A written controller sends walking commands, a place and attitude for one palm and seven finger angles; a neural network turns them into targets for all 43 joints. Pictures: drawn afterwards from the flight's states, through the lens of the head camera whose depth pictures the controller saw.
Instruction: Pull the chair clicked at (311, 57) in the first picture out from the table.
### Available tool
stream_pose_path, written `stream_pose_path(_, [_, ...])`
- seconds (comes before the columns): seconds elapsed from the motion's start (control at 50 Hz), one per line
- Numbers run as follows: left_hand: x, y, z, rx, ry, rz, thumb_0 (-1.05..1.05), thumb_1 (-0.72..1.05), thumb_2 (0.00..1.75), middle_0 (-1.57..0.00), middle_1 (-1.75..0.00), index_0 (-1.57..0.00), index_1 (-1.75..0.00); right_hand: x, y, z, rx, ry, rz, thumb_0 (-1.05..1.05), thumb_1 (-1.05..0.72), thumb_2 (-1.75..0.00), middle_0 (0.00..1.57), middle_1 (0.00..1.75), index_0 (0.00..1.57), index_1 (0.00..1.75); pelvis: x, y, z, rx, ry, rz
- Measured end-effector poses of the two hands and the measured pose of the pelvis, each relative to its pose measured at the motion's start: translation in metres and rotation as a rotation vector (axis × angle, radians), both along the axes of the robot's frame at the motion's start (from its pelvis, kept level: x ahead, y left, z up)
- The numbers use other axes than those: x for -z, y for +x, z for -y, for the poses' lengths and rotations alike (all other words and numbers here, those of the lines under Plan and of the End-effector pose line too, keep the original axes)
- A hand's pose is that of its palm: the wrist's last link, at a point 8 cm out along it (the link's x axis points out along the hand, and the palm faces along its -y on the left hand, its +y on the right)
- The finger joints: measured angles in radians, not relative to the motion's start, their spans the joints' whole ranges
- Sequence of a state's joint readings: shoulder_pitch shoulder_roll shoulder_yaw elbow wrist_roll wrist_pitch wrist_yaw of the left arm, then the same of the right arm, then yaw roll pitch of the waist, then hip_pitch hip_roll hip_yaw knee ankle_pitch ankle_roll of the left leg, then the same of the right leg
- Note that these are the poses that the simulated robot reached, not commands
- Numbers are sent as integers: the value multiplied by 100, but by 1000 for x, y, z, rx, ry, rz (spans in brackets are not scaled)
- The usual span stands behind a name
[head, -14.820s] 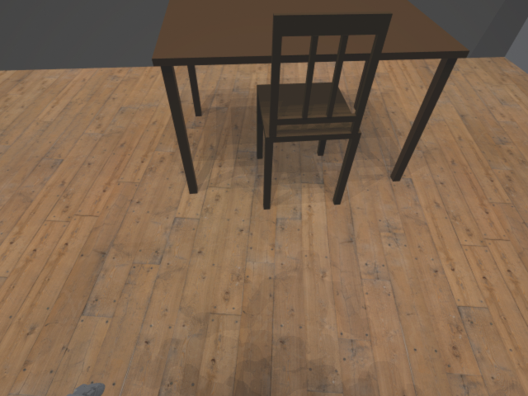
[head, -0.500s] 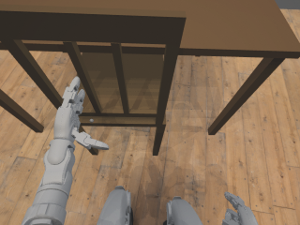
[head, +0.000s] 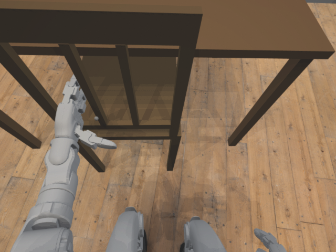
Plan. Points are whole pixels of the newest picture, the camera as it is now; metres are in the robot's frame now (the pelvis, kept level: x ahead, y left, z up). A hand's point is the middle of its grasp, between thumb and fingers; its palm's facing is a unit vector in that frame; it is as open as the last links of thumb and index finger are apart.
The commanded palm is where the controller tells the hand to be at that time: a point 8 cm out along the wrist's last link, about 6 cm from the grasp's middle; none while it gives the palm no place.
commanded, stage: push the fingers through the gap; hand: left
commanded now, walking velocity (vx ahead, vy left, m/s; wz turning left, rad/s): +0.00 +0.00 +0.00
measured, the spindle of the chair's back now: (89, 92) +0.48 +0.19 +0.04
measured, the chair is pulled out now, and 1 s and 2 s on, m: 0.00 0.00 0.02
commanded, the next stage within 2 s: hook a spindle and tug to test in 0.74 s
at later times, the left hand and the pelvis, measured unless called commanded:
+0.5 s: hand (99, 103) +0.46 +0.17 +0.03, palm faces +0.02 -1.00 -0.04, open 16.9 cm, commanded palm +0.43 +0.21 +0.03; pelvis +0.00 +0.00 +0.00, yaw -1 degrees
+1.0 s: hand (102, 105) +0.45 +0.16 +0.03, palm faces +0.02 -1.00 -0.04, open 16.7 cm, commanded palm +0.43 +0.20 +0.03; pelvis +0.00 +0.00 +0.00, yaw +0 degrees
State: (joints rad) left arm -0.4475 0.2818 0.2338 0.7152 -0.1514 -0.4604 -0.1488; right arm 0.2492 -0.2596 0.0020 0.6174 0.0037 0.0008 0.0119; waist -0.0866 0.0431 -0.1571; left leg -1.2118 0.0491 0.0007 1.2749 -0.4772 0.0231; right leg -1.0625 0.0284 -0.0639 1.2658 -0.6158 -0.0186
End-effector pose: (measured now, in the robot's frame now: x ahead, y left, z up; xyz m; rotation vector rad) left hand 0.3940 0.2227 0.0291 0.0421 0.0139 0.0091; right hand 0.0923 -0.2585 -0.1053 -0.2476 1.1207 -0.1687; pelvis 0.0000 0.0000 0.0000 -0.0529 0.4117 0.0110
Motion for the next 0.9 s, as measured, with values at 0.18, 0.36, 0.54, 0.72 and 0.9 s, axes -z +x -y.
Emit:
stream_pose_path(0.18, [1,22,0,-1,-1,5,-1,-50,30,-7,-8,-6,-8,5,-13,-1,8,-6,-46,1,-90,-90,20,30,21,30,4,-1,-2,0,-6,-16])
stream_pose_path(0.36, [0,37,4,-1,-4,0,-1,-50,30,-7,-8,-6,-8,7,-29,-2,33,4,-98,1,-91,-90,20,30,21,30,4,0,-3,7,-5,-27])
stream_pose_path(0.54, [0,40,1,-7,-2,7,-1,-50,30,-7,-8,-6,-8,6,-38,-2,50,8,-130,1,-91,-90,20,30,21,30,3,1,-4,11,-6,-31])
stream_pose_path(0.72, [0,36,2,-5,-3,10,-1,-50,30,-7,-8,-6,-8,4,-32,-1,44,6,-123,1,-91,-90,20,30,21,30,2,2,-4,7,-7,-29])
stream_pose_path(0.9, [0,36,9,-6,-1,10,-1,-50,30,-7,-9,-6,-9,5,-21,-1,29,11,-96,1,-91,-90,20,30,21,30,3,2,-2,5,-4,-27])
